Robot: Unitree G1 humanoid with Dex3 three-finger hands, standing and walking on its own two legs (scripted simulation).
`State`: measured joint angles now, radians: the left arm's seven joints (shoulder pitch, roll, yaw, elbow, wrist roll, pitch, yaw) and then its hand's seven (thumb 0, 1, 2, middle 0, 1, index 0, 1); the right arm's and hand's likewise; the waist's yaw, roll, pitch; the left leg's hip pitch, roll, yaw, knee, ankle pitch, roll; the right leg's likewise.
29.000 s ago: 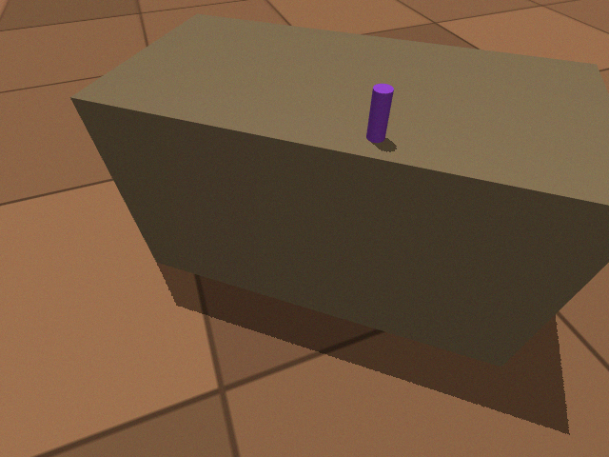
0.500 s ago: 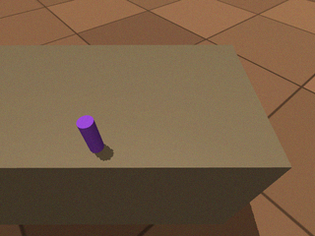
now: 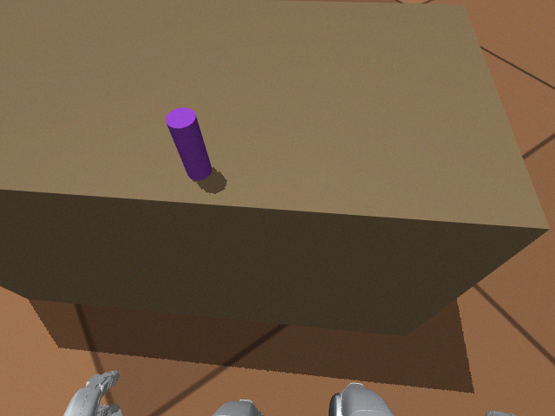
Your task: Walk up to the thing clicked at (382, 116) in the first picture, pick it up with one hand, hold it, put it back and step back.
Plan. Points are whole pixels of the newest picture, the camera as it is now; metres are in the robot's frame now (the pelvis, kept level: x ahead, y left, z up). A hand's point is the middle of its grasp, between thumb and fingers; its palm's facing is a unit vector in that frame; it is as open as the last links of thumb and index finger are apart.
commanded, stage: step back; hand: left
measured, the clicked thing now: (191, 146) +0.50 +0.17 +0.06
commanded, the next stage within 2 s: none
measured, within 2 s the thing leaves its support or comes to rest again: neither
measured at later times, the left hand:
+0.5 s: hand out of the picture -0.02 +0.27 -0.14, palm faces -0.14 -0.90 -0.41, open 7.4 cm
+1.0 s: hand out of the picture -0.13 +0.31 -0.14, palm faces -0.12 -0.92 -0.38, open 7.4 cm
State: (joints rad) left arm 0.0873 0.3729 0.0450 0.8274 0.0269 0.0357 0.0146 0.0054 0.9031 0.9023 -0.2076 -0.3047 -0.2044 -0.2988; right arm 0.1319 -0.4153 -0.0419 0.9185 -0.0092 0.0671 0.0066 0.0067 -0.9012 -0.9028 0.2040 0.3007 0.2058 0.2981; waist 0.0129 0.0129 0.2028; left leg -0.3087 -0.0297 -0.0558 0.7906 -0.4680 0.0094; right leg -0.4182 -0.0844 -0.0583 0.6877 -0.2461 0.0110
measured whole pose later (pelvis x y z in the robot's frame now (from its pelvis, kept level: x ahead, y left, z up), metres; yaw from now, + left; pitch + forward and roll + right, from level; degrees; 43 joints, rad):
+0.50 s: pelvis -0.12 +0.01 +0.00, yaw -8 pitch -2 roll -1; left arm 0.20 0.36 0.06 0.87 0.04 0.02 0.00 0.01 0.91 0.90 -0.20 -0.30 -0.20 -0.30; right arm 0.07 -0.39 -0.05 0.85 0.00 0.07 0.00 0.01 -0.90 -0.90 0.21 0.30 0.21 0.30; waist 0.02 0.05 0.18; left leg -0.45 0.01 -0.03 0.85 -0.44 0.01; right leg -0.25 0.04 0.04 0.66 -0.38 -0.02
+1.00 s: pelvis -0.27 +0.05 +0.01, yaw -7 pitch -2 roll -1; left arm 0.15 0.41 0.08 0.82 0.02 0.07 0.01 0.01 0.91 0.90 -0.20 -0.30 -0.20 -0.30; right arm 0.15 -0.36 -0.04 0.85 -0.03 0.03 -0.01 0.01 -0.90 -0.90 0.21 0.30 0.21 0.30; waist 0.00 -0.03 0.17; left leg -0.33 0.02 0.00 0.58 -0.22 0.02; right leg -0.42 0.10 0.14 1.15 -0.52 0.02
